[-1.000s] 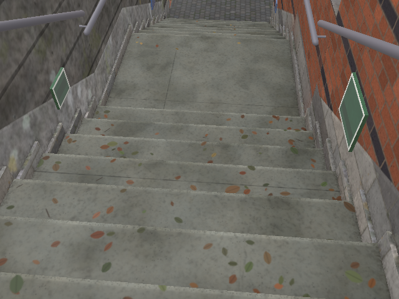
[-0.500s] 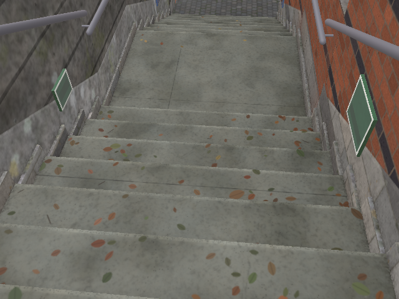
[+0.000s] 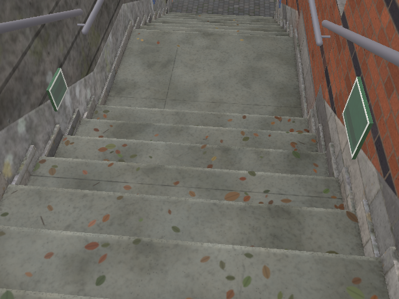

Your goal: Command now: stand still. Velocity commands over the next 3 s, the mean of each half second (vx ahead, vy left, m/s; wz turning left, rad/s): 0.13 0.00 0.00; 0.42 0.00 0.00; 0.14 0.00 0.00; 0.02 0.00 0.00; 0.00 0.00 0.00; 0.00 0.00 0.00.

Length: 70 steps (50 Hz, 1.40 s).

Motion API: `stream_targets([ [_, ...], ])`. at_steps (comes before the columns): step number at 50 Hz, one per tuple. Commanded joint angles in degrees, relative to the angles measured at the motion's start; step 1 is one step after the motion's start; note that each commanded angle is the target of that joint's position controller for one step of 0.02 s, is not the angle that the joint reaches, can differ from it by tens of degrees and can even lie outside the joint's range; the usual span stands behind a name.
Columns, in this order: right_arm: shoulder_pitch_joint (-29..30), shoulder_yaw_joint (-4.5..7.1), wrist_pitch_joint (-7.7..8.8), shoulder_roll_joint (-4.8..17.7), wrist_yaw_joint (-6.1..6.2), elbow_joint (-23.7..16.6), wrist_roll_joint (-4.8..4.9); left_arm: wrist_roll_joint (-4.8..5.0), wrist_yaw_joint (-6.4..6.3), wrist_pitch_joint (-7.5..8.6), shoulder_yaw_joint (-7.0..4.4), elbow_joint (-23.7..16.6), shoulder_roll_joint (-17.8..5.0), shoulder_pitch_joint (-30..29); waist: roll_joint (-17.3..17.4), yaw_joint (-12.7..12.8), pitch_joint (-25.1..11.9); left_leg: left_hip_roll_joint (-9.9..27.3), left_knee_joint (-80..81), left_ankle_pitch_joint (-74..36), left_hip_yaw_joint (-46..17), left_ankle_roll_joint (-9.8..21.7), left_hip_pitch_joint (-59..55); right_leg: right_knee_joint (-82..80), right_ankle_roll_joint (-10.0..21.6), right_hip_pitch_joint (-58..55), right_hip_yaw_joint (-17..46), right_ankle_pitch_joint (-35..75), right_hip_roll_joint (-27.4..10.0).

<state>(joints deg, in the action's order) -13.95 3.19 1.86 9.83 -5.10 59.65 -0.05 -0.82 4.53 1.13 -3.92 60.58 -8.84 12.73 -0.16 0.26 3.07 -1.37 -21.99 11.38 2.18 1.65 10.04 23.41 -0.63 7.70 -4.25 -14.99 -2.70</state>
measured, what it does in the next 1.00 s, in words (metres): goes down: right foot 0.16 m lower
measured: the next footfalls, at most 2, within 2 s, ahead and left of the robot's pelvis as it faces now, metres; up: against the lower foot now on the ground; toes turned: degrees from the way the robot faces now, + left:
right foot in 0.98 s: +0.41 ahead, -0.09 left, -0.16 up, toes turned +0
left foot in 1.28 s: +0.48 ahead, +0.14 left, -0.16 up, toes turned +3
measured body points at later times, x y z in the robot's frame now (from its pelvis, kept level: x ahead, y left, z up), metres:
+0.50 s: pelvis +0.05 +0.00 -0.02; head +0.06 +0.00 +0.43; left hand +0.04 +0.23 -0.17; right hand +0.06 -0.23 -0.17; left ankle +0.01 +0.10 -0.74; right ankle -0.03 -0.12 -0.74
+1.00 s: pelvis +0.30 +0.01 -0.14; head +0.31 +0.00 +0.31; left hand +0.41 +0.23 -0.28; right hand +0.15 -0.18 -0.28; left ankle +0.07 +0.10 -0.71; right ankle +0.35 -0.07 -0.90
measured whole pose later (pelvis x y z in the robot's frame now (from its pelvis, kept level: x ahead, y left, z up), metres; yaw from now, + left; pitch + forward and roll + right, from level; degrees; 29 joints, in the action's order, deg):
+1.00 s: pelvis +0.30 +0.01 -0.14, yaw +3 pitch +2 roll +4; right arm -37.1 -1.7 6.0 5.9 -2.5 63.3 -3.8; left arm -4.9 1.3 4.9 -1.3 51.8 -9.9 10.4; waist -3.6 -4.0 -0.8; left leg -6.4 -75.7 46.5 2.7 3.8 12.3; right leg 19.0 4.8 15.8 -3.6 2.0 -2.5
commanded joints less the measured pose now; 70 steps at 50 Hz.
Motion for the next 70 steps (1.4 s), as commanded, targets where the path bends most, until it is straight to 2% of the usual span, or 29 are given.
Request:
stream_targets([
  [1, -3.1, 0.64, 0.24, 4.2, -0.14, -0.8, -0.06, -0.01, -0.1, 0.22, -0.73, -0.7, -4.5, 3.0, -0.5, 0.0, -1.1, 1.2, 2.9, -10.2, -0.6, 1.1, -3.3, -4.4, 1.1, 2.8, -0.8, 8.8, 0.2],
  [10, -4.9, 0.47, 0.13, 3.7, -0.34, 0.9, -0.1, -0.19, -0.27, -0.5, -0.29, 1.2, -3.5, 5.5, -0.2, 0.0, 0.1, 1.2, 3.5, -9.8, -0.8, 1.2, -3.6, -5.2, 1.1, 3.2, -1.0, 7.1, 0.5],
  [13, -7.4, 2.52, 0.42, 8.0, 0.92, 0.8, -2.26, -2.51, -1.6, -0.42, -1.86, 1.4, -7.1, 7.9, -0.2, -0.5, 4.4, 2.2, 4.5, 22.0, -3.1, 4.8, 0.5, -5.2, 5.1, 7.0, 0.7, -18.6, -0.6],
  [18, -4.1, 1.62, 2.62, 1.9, 4.16, -2.4, -2.96, -2.77, -4.9, 3.02, -0.78, -2.0, -1.1, 6.3, 0.3, -0.2, 3.5, 7.2, 3.3, 19.7, -9.0, 11.0, 2.3, -3.7, 10.3, 3.2, 4.6, -13.9, -3.7],
  [23, -4.7, 1.99, 3.54, 2.5, 4.9, -4.0, -3.78, -3.87, -5.52, 4.37, -1.3, -2.1, -4.1, 14.2, -2.8, 1.5, 4.2, 3.1, -9.9, 13.7, -4.1, 11.2, 10.4, 0.8, 14.9, 0.1, 9.8, -11.2, -5.6],
  [27, 2.9, 1.31, 5.85, -1.7, 5.21, -8.2, -3.29, -2.85, -6.52, 6.0, -1.07, -0.5, -5.8, 21.5, -6.2, 4.4, 4.9, 1.1, -27.7, 19.8, 1.1, 5.4, 25.3, 0.1, 20.3, -8.6, 21.7, 3.6, -16.4],
  [30, -10.2, 2.08, 6.44, -0.2, 5.11, -5.2, -3.35, -3.07, -5.68, 5.39, -1.55, -4.5, -8.5, 6.1, -0.3, -7.0, 3.5, -1.2, -12.7, 9.4, 5.9, 5.1, -3.0, 12.7, 16.0, 13.2, 9.5, 2.7, -7.6],
  [31, -29.1, 3.14, 6.98, 3.2, 5.74, 1.8, -4.78, -4.88, -4.05, 4.64, -2.46, -7.9, -9.2, 0.4, 9.5, -14.3, 0.5, 2.5, -9.7, 0.1, -3.2, 9.2, -18.1, 35.3, 12.0, 27.8, 1.6, 1.8, 1.3],
  [32, -43.1, 2.74, 7.55, 7.9, 5.56, 5.4, -6.82, -4.18, -2.23, 5.72, -0.52, -13.1, -0.3, -5.1, 18.1, -18.4, -4.3, 15.3, -1.1, -6.1, -37.0, 19.4, -29.6, 56.8, 8.0, 46.6, 7.3, -24.1, 12.6],
  [33, -44.2, 2.01, 8.28, 7.9, 4.49, 7.9, -7.55, -2.1, -2.65, 7.34, 0.71, -17.5, 3.5, -11.6, 4.2, -16.8, 7.9, 23.8, 1.4, -6.6, -42.3, 21.5, -28.1, 52.9, 9.4, 62.4, 21.7, -17.2, 10.2],
  [35, -27.5, 1.05, 7.49, 4.2, 2.94, 5.0, -5.01, -1.48, -3.86, 7.26, -1.1, -12.1, -3.7, -2.7, -2.1, -6.3, 5.5, 22.0, -2.7, -16.8, -26.3, 18.4, -17.6, 55.6, 8.0, 54.7, 14.3, -4.7, 2.4],
  [38, -8.0, -3.52, 6.07, -8.3, 5.84, -4.0, -4.96, -7.28, -3.44, 4.96, 1.31, -9.0, 1.4, 5.6, 0.1, 2.2, 1.9, 5.7, -6.2, -7.3, -5.1, 8.1, 14.2, 32.1, 8.5, 27.7, 8.5, 24.5, -2.4],
  [40, -12.2, -4.36, 6.99, -5.2, 7.38, -2.5, -4.96, -5.37, -2.46, 5.44, 2.07, -9.8, 1.6, 3.0, 1.5, -0.1, 0.0, 0.8, -12.5, 1.5, 0.8, 5.9, 26.6, 16.8, 6.3, 14.4, 3.9, 49.9, -0.7],
  [42, -17.6, -4.15, 7.54, 0.3, 6.45, -0.7, -6.25, -3.11, -2.67, 4.82, 1.69, -10.4, -0.8, 1.4, 2.8, 0.1, 0.8, 2.0, -12.1, 9.0, -1.2, 6.4, 37.8, 17.7, 2.3, 1.1, -0.5, 46.3, 2.2],
  [45, -23.8, -3.93, 7.05, 3.5, 5.01, 1.0, -2.76, -5.25, -3.26, 2.88, 2.19, -11.2, -3.5, -0.9, 0.5, -0.3, 4.7, 5.8, -19.6, 11.5, -9.9, 8.8, 24.4, 6.9, 1.1, 4.1, 2.0, 32.2, -0.3],
  [48, -23.0, -2.78, 4.63, 5.7, 3.74, 0.8, -2.16, -3.44, -3.83, 2.85, 0.64, -7.0, -8.9, 7.1, -3.7, 1.3, 3.0, 5.3, -38.8, -12.2, -13.1, 8.0, 0.7, -14.6, 5.3, 5.2, 0.4, 29.9, -0.9],
  [49, -24.6, -3.36, 3.26, 4.3, 1.13, 3.3, -5.16, -4.0, -3.98, 3.16, -0.33, -1.4, -9.8, 25.6, -4.7, 7.4, -4.2, 2.2, -57.6, -15.5, -9.4, 4.2, 11.4, -10.4, 9.9, -17.9, 2.0, 44.6, -4.7],
  [50, -33.8, -5.45, 3.34, -5.0, -0.27, 3.4, -4.22, -3.31, -3.17, 3.26, -1.29, -0.5, -15.6, 35.1, -20.1, 6.6, -25.4, -4.7, -92.9, 33.8, -6.6, -2.9, 31.8, 16.3, 28.1, -50.3, 15.8, 89.7, -19.1],
  [51, -25.3, -4.05, 4.01, 0.2, -0.86, -2.0, -2.67, -5.51, -2.68, 2.94, -1.72, 1.0, -14.6, 35.9, -4.7, 10.8, -24.6, -5.2, -94.6, 36.1, -9.5, -4.0, 46.8, 14.8, 28.7, -52.5, 26.6, 86.8, -21.1],
  [52, -16.4, -3.23, 4.82, 2.4, -0.6, -8.0, -0.94, -5.27, -2.31, 3.49, -3.15, -2.5, -17.8, 21.6, -3.9, 7.3, -12.2, -0.4, -90.9, 30.0, -8.7, -4.2, 60.9, 9.0, 29.4, -40.8, 28.8, 64.8, -25.8],
  [53, -14.0, -2.24, 4.2, 6.8, 0.54, -8.6, -1.07, -4.23, -1.67, 3.43, -2.07, -4.3, -14.0, 12.8, 3.2, 4.7, -8.0, 4.1, -87.4, 26.4, -9.2, -2.7, 56.7, 3.3, 27.3, -24.0, 27.1, 50.0, -26.2],
  [54, -14.4, -2.52, 3.71, 3.9, 2.54, -7.9, -3.57, -3.77, -2.41, 4.98, 1.61, -8.3, -3.3, 1.9, 8.3, -1.6, -4.6, 10.1, -60.8, 8.5, -13.2, -1.4, 44.1, -3.0, 21.1, -5.0, 16.9, 41.4, -18.9],
  [55, -14.9, -3.08, 2.96, 1.0, 2.93, -5.4, -5.06, -3.95, -2.83, 5.5, 3.11, -8.2, 0.5, 2.3, 1.5, -4.0, 3.5, 11.1, -53.4, 3.9, -8.4, -0.2, 29.3, -6.2, 20.1, 17.4, 11.0, 41.9, -13.3],
  [57, -17.7, -3.02, 2.02, -0.7, 1.25, -2.5, -5.52, -1.96, -2.49, 6.19, 3.18, -5.6, -2.0, 7.6, -1.5, -4.2, 1.3, 8.9, -38.7, -12.6, -2.7, -0.5, 19.6, -2.7, 18.6, 25.3, 4.7, 40.5, -6.0],
  [60, -23.5, -2.94, 1.84, 0.4, -0.04, -1.5, -4.99, -4.17, -1.14, 7.03, 1.92, -6.8, -10.6, 6.5, -0.8, -6.8, -3.2, 5.8, -41.3, -18.6, -0.2, -2.9, 6.0, 5.5, 16.0, 32.3, 4.8, 41.6, -5.0],
  [64, -27.4, 0.59, 3.02, 6.8, 2.72, -1.0, -2.99, 0.06, 0.98, 6.79, 2.99, -10.1, -9.9, -4.6, 2.1, -13.4, -3.7, 3.1, -26.5, -12.0, 1.8, -3.3, -9.5, 20.9, 9.0, 32.2, 4.3, 42.8, -3.0],
  [66, -12.3, -1.41, 4.36, 9.9, 0.48, -6.1, 0.38, 2.0, 0.6, 5.01, 1.03, -10.1, -8.1, 11.6, 16.4, 0.4, -12.8, 16.5, -9.0, -41.7, -23.1, 16.1, 0.9, 37.4, 1.2, 21.9, 3.5, 1.8, 4.8],
  [67, -7.4, -2.65, 5.22, 6.3, -0.11, -5.8, -0.81, 1.05, -0.84, 3.68, 0.88, -10.2, -7.5, 9.8, 11.5, 1.7, -7.4, 19.1, -7.6, -36.6, -27.8, 17.8, 7.7, 37.1, 0.3, 23.0, 5.3, -20.5, 4.0],
  [70, -3.1, -3.3, 5.1, 6.2, 0.75, -5.3, -0.2, -2.12, -3.7, 1.89, 2.07, -8.6, -2.9, 11.9, 2.8, 3.8, -7.6, 15.5, -13.1, -27.1, -20.8, 12.9, 17.5, 33.9, -2.8, 14.1, 6.8, -13.1, 0.6],
])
